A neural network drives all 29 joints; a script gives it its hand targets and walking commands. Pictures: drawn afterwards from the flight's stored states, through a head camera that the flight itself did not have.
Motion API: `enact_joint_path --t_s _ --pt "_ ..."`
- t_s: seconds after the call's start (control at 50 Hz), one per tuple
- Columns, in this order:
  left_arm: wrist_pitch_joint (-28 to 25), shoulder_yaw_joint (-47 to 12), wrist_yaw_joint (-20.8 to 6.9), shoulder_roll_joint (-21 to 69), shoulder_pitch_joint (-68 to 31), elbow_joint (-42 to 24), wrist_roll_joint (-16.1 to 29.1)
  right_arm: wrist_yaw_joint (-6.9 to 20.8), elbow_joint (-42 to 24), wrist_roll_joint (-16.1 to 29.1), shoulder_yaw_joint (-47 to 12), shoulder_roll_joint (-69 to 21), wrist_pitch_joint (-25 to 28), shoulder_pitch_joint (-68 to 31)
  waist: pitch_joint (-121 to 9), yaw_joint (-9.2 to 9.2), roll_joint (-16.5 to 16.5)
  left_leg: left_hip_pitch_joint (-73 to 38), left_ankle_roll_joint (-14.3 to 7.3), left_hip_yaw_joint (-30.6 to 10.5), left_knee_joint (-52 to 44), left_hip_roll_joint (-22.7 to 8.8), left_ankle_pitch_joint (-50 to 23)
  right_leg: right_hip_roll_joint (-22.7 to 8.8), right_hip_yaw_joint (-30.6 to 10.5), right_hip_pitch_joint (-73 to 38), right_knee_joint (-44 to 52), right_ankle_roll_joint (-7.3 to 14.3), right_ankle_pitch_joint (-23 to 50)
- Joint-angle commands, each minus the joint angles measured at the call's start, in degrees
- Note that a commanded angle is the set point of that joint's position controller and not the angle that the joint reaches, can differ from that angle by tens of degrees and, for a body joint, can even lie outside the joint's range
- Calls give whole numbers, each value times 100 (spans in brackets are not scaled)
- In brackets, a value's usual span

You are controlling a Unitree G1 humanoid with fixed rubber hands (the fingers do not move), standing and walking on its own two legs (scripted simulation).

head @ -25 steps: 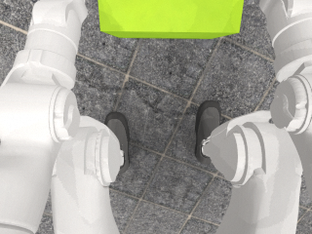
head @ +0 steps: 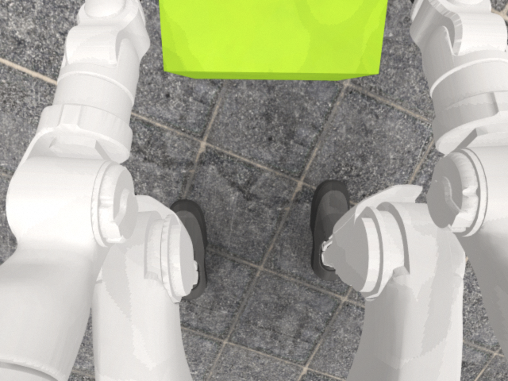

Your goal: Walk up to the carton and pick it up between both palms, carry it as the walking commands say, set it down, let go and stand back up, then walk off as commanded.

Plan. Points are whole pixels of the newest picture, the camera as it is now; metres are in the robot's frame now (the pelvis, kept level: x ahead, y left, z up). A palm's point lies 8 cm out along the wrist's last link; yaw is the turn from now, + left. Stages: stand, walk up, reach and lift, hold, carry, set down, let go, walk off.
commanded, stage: reach and lift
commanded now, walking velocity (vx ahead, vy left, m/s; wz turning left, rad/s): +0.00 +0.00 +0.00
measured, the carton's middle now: out of the picture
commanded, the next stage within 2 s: none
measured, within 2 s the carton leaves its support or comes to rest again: neither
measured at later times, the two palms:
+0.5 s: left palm out of the picture +0.55 +0.13 -0.10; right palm out of the picture +0.54 -0.20 -0.09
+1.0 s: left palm out of the picture +0.54 +0.13 -0.03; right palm out of the picture +0.53 -0.20 -0.02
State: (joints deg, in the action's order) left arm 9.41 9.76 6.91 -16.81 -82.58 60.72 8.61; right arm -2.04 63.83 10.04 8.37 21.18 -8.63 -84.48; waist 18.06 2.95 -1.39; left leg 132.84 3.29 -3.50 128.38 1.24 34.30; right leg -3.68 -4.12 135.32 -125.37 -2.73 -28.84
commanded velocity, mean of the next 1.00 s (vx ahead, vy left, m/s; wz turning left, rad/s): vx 0.00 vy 0.00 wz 0.00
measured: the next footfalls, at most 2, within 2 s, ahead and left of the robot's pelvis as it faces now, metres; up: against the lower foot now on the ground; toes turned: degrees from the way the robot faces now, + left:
none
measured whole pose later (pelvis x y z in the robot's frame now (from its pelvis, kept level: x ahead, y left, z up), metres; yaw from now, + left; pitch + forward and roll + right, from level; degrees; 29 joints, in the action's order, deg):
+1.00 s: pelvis +0.01 +0.00 +0.08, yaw +1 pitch +49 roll +0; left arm 17.6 24.1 6.5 -5.8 -69.1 46.3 -6.0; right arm 1.3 40.4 -9.3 27.6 7.7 -18.7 -66.7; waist -4.3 2.6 -2.2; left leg 127.6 3.5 -3.7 111.0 2.0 32.2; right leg -3.3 -3.6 129.4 -109.2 -3.0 -28.5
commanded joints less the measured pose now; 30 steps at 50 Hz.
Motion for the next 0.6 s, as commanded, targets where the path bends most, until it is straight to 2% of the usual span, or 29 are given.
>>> enact_joint_path --t_s 0.0,0.02,0.04,0.06,0.08,0.12,0.18,0.2,0.22,0.24,0.26,0.28,0.3,0.32,0.34,0.36,0.38,0.42,0.48,0.5,0.54,0.56,0.58 --pt "-135 -1532 -1531 5127 -3334 -1476 291 1524 -1532 268 -1428 -5164 48 -2894 -7203 78 -149 -3184 -159 890 -1217 541 -1923 597 920 -3794 767 241 1933" --pt "-115 -1471 -1527 5175 -3241 -1465 221 1541 -1513 195 -1420 -5224 9 -2849 -7200 36 -89 -3122 -165 909 -1287 569 -1885 603 935 -3758 788 243 1902" --pt "-95 -1460 -1541 5211 -3319 -1486 205 1540 -1607 159 -1390 -5207 11 -2901 -7211 59 -134 -3091 -170 902 -1312 573 -1846 606 927 -3778 819 242 1836" --pt "-74 -1421 -1543 5219 -3303 -1483 176 1531 -1594 102 -1347 -5156 -22 -2924 -7172 129 -72 -3008 -187 893 -1332 560 -1761 607 937 -3804 844 241 1830" --pt "-68 -1420 -1556 5188 -3381 -1508 183 1520 -1616 50 -1375 -5199 -43 -2825 -7211 117 -12 -2937 -175 928 -1362 586 -1699 615 903 -3888 892 240 1824" --pt "-52 -1457 -1570 5294 -3388 -1597 193 1498 -1712 -31 -1342 -5225 -72 -2792 -7337 190 -81 -3028 -165 974 -1413 577 -1751 635 944 -3932 965 239 1851" --pt "62 -1274 -1589 5376 -3211 -1313 -15 1537 -1590 -266 -1192 -5210 -173 -2654 -6939 186 -111 -2901 -163 930 -1600 602 -1407 628 964 -3661 1137 250 1494" --pt "90 -1251 -1606 5347 -3153 -1257 -25 1548 -1540 -311 -1140 -5122 -201 -2730 -6939 215 -163 -2886 -170 912 -1580 608 -1396 594 930 -3633 1106 265 1439" --pt "106 -1299 -1623 5442 -3157 -1390 5 1539 -1836 -324 -1191 -5213 -187 -2822 -7181 244 -65 -3013 -192 904 -1593 630 -1467 634 967 -3739 1160 249 1509" --pt "119 -1212 -1616 5397 -3182 -1285 1 1546 -1716 -393 -1163 -5140 -225 -2727 -7145 286 15 -2921 -173 901 -1616 629 -1398 630 1007 -3759 1215 236 1405" --pt "154 -1241 -1621 5493 -3170 -1282 -22 1557 -1667 -454 -1092 -5109 -257 -2626 -7099 362 -63 -2906 -153 895 -1657 626 -1383 630 1004 -3708 1231 262 1424" --pt "164 -1277 -1617 5498 -3212 -1357 -44 1574 -1699 -463 -1080 -5202 -292 -2636 -7137 304 -194 -2958 -146 952 -1685 641 -1428 634 970 -3658 1240 299 1461" --pt "183 -1306 -1610 5589 -3117 -1414 -21 1576 -1847 -481 -1125 -5197 -300 -2706 -7339 376 -120 -3108 -145 879 -1725 646 -1606 630 1024 -3776 1248 250 1582" --pt "191 -1232 -1595 5577 -3142 -1428 -40 1605 -1893 -466 -1167 -5237 -334 -2710 -7446 333 -51 -3126 -146 934 -1693 665 -1611 647 1011 -3810 1264 267 1612" --pt "205 -1242 -1594 5616 -3170 -1408 -81 1619 -1850 -474 -1094 -5205 -330 -2759 -7317 302 -196 -3046 -145 910 -1732 659 -1556 626 1018 -3628 1250 278 1520" --pt "200 -1220 -1594 5606 -3148 -1482 -107 1641 -1945 -496 -1156 -5327 -354 -2661 -7433 248 -52 -3115 -138 929 -1782 667 -1639 649 1024 -3772 1309 254 1640" --pt "230 -1281 -1584 5655 -3142 -1518 -83 1657 -1967 -500 -1145 -5283 -381 -2685 -7578 306 -91 -3165 -147 927 -1776 671 -1682 646 1031 -3825 1325 241 1660" --pt "251 -1347 -1584 5656 -3192 -1689 -97 1699 -1990 -532 -1139 -5428 -446 -2495 -7768 266 -97 -3219 -140 954 -1852 678 -1707 654 1006 -3951 1366 228 1764" --pt "334 -1203 -1568 5735 -2937 -1533 -195 1741 -1958 -615 -1106 -5442 -537 -2418 -7712 221 -116 -3254 -133 966 -1900 683 -1739 665 1028 -3863 1429 198 1704" --pt "362 -1189 -1583 5849 -2835 -1442 -253 1757 -1871 -730 -1054 -5538 -565 -2289 -7648 286 -66 -3206 -129 946 -1935 712 -1781 688 1048 -3830 1456 200 1762" --pt "371 -1274 -1576 5874 -2915 -1740 -241 1802 -2084 -629 -1111 -5611 -596 -2305 -7944 210 -92 -3331 -146 945 -1972 727 -1815 724 1064 -3943 1450 208 1858" --pt "375 -1338 -1559 5956 -2962 -1907 -215 1796 -2105 -652 -1161 -5616 -628 -2320 -8151 257 -192 -3429 -103 1019 -1980 720 -1939 711 1058 -4048 1523 205 1926" --pt "386 -1342 -1548 5904 -2926 -1951 -217 1799 -2158 -623 -1225 -5754 -666 -2213 -8329 216 -88 -3516 -117 1027 -1992 729 -2051 737 1059 -4203 1509 176 2045"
